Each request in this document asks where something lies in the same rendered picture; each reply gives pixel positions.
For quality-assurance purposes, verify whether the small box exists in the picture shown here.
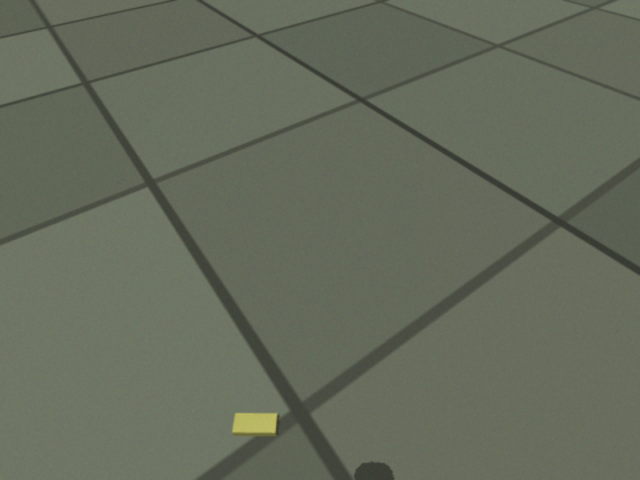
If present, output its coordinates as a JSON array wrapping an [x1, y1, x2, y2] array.
[[232, 413, 278, 436]]

